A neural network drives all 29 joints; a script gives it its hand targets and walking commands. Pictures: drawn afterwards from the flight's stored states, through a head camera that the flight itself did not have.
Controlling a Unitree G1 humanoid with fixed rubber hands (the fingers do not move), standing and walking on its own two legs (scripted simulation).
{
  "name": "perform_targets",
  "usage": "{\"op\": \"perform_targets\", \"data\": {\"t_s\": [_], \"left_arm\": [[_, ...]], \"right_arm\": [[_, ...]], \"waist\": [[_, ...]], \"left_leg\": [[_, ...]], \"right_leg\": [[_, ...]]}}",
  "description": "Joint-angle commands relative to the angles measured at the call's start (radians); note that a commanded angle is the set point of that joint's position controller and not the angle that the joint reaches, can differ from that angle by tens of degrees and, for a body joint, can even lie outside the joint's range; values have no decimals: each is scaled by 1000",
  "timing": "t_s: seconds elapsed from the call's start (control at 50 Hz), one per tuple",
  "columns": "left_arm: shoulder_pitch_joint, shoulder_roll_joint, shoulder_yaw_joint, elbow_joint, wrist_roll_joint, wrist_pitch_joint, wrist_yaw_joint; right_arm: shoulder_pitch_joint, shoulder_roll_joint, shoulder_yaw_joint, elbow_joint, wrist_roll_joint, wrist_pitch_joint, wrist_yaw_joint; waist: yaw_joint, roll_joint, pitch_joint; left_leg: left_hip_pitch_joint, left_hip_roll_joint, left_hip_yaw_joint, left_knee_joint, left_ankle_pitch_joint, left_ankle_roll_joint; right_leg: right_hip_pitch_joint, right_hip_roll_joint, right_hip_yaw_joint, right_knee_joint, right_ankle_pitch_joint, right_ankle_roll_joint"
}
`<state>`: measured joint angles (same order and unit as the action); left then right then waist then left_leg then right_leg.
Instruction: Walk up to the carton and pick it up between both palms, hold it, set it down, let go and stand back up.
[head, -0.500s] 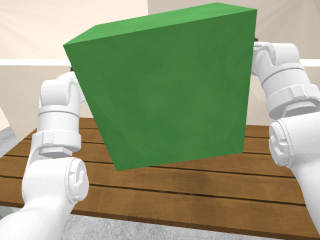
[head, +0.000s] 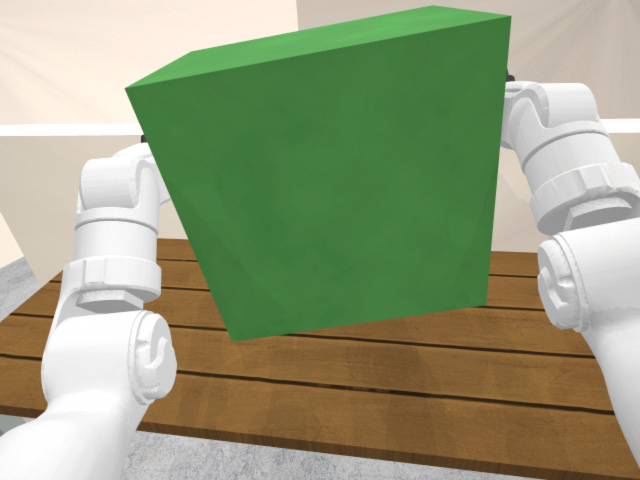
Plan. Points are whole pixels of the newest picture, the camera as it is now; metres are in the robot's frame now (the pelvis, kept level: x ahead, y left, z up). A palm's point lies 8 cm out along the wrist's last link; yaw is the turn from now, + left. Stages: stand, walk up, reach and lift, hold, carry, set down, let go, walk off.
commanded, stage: hold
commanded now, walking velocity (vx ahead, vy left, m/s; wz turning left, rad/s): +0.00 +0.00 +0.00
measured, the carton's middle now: (332, 173) +0.35 -0.03 +0.30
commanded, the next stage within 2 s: none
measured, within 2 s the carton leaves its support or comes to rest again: neither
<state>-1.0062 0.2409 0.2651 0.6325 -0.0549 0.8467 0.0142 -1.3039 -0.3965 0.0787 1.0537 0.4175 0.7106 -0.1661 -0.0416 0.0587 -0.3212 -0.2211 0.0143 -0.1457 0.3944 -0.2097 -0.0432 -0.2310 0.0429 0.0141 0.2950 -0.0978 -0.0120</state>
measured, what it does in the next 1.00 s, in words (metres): stands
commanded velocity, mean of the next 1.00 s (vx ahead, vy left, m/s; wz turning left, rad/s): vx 0.00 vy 0.00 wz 0.00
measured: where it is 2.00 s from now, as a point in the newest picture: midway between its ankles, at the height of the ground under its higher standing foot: outside the picture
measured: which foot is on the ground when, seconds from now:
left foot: down 0.00-1.00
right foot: down 0.00-1.00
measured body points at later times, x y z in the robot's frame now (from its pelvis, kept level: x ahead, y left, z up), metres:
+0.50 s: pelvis +0.00 +0.01 +0.00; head -0.10 +0.00 +0.44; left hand +0.38 +0.17 +0.32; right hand +0.38 -0.21 +0.35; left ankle +0.00 +0.15 -0.75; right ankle +0.03 -0.11 -0.75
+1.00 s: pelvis +0.00 +0.00 +0.00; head -0.10 +0.00 +0.44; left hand +0.38 +0.17 +0.32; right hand +0.38 -0.21 +0.35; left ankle +0.00 +0.15 -0.75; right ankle +0.03 -0.11 -0.75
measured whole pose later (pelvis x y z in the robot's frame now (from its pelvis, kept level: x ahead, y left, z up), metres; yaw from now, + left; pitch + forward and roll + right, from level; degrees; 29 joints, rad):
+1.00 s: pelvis +0.00 +0.00 +0.00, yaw +0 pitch +3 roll -1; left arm -1.02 0.25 0.26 0.65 -0.06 0.84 0.02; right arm -1.30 -0.40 0.07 1.05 0.42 0.72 -0.17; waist -0.04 0.05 -0.32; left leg -0.25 0.01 -0.14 0.40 -0.21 -0.04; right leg -0.26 0.04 0.03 0.30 -0.10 -0.01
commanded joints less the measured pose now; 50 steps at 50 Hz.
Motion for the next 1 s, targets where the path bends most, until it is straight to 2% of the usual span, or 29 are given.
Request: {"op": "perform_targets", "data": {"t_s": [0.0,0.04,0.06,0.1,0.12,0.14,0.22,0.26,0.28,0.3,0.32,0.34,0.38,0.44,0.52,0.56,0.58,0.6,0.64,0.7,0.72,0.74,0.76,0.82,0.84,0.9,0.92,0.94,0.98], "left_arm": [[-1067,-572,-270,-214,-158,-103,-157],[-1084,-595,-294,-271,-173,-113,-146],[-1067,-593,-277,-250,-172,-112,-140],[-1076,-619,-302,-260,-185,-116,-134],[-1066,-608,-290,-266,-172,-113,-128],[-1101,-609,-303,-310,-175,-117,-131],[-1073,-615,-307,-299,-186,-104,-132],[-1063,-629,-328,-262,-172,-99,-134],[-1073,-637,-336,-273,-184,-104,-133],[-1049,-624,-307,-253,-157,-100,-132],[-1082,-650,-343,-315,-192,-107,-129],[-1075,-639,-326,-317,-176,-105,-124],[-1064,-625,-301,-307,-156,-98,-113],[-1061,-636,-323,-285,-180,-90,-129],[-1033,-623,-316,-347,-162,-92,-120],[-1023,-617,-314,-319,-158,-88,-122],[-1029,-597,-296,-309,-147,-88,-122],[-1054,-615,-315,-305,-161,-92,-125],[-1057,-609,-284,-320,-167,-99,-122],[-1005,-613,-317,-314,-155,-90,-128],[-1030,-617,-314,-296,-169,-97,-133],[-1063,-620,-321,-302,-191,-107,-130],[-1053,-631,-324,-279,-186,-106,-130],[-1066,-606,-308,-302,-182,-109,-134],[-1106,-623,-342,-297,-214,-114,-139],[-1069,-589,-273,-228,-162,-107,-135],[-1066,-593,-265,-248,-169,-110,-135],[-1088,-608,-290,-288,-170,-114,-126],[-1083,-609,-308,-316,-177,-113,-125]], "right_arm": [[-801,830,30,-358,183,-11,139],[-806,862,63,-412,201,-19,144],[-829,859,78,-431,220,-17,146],[-829,857,71,-452,227,-25,139],[-823,866,90,-439,227,-26,141],[-771,850,54,-393,210,-18,135],[-788,824,55,-423,207,-21,141],[-770,799,34,-402,192,-23,146],[-785,805,40,-416,192,-24,148],[-795,811,52,-419,201,-26,153],[-772,814,48,-426,206,-24,147],[-789,831,72,-452,218,-25,152],[-788,827,87,-431,229,-22,158],[-770,790,25,-397,199,-10,155],[-745,835,92,-448,237,-16,151],[-751,809,75,-458,225,-18,147],[-765,818,72,-431,218,-14,150],[-765,814,57,-428,202,-18,152],[-799,844,93,-463,222,-19,155],[-740,824,88,-451,224,-15,145],[-802,855,85,-487,228,-21,142],[-798,849,71,-460,222,-21,139],[-806,855,79,-460,221,-22,141],[-752,828,62,-397,196,-5,142],[-763,830,40,-403,188,-9,135],[-813,838,69,-405,204,-12,144],[-803,838,69,-414,199,-12,141],[-802,849,78,-422,212,-19,147],[-765,856,77,-432,223,-17,145]], "waist": [[-7,-77,-237],[5,-67,-327],[36,-84,-332],[2,-74,-356],[26,-76,-331],[-18,-51,-319],[-15,-60,-313],[-33,-14,-258],[-24,-16,-265],[7,-37,-282],[-22,-14,-311],[6,-35,-350],[29,-28,-313],[-21,-11,-274],[10,-25,-348],[-13,-44,-338],[7,-42,-292],[2,-27,-292],[38,-74,-350],[10,-55,-317],[1,-89,-338],[-12,-78,-318],[4,-79,-310],[-18,-65,-271],[-46,-53,-306],[15,-61,-291],[4,-77,-316],[16,-40,-354],[7,-43,-371]], "left_leg": [[-132,-49,48,-92,38,13],[-132,-60,61,-77,97,14],[-121,-54,53,-83,101,16],[-105,-57,49,-72,128,4],[-106,-55,48,-77,154,8],[-98,-53,49,-76,133,-6],[-92,-41,39,-84,121,-1],[-100,-39,48,-91,82,-16],[-100,-41,46,-90,91,-16],[-113,-37,45,-90,108,-6],[-95,-40,46,-85,131,-17],[-89,-43,45,-76,148,-8],[-103,-40,51,-82,168,-13],[-101,-32,41,-94,98,-21],[-73,-50,54,-65,220,-17],[-81,-53,49,-65,178,-15],[-101,-52,53,-74,153,-8],[-106,-48,55,-86,138,-12],[-98,-52,53,-75,148,2],[-86,-49,52,-70,176,-10],[-93,-59,45,-71,136,2],[-93,-54,48,-73,119,1],[-104,-56,51,-75,116,1],[-98,-47,45,-80,104,-7],[-98,-52,46,-73,94,-12],[-127,-55,55,-81,80,6],[-126,-55,56,-88,77,10],[-119,-56,56,-80,106,1],[-106,-58,55,-73,162,-6]], "right_leg": [[306,-5,39,6,109,24],[351,3,39,22,179,25],[345,1,42,20,169,27],[362,4,38,25,225,34],[360,7,30,28,230,32],[347,6,30,28,227,25],[336,13,30,19,173,19],[299,14,30,6,133,12],[282,12,31,10,126,12],[323,16,25,20,147,12],[328,12,35,21,182,12],[348,16,27,24,183,12],[344,28,26,23,181,13],[308,15,35,17,144,8],[374,20,36,28,271,18],[366,17,33,24,253,25],[348,9,39,16,228,24],[324,11,33,19,198,18],[360,9,38,24,213,22],[370,7,41,25,275,18],[360,4,32,22,248,32],[321,8,34,16,211,24],[314,6,38,16,209,25],[312,10,34,17,184,17],[308,5,42,16,195,16],[318,4,37,12,143,20],[332,3,37,16,160,22],[341,8,36,24,164,24],[366,11,38,36,249,20]]}}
